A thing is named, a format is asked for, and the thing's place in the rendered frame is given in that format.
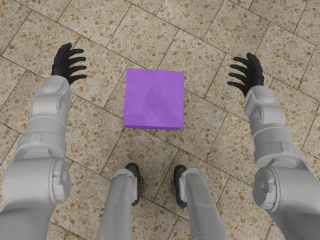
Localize right robot upper arm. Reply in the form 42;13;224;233
252;165;320;240

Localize left robot upper arm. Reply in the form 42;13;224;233
0;156;72;240

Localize right robot foot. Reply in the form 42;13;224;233
173;165;188;208

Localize robot right forearm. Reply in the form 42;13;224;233
243;85;320;189

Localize robot left forearm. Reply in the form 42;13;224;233
1;75;72;204

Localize left robot hand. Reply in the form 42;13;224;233
51;42;87;86

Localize right robot hand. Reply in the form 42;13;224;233
227;52;265;97

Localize left robot thigh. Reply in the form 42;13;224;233
96;173;138;240

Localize carton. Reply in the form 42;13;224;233
123;68;184;130

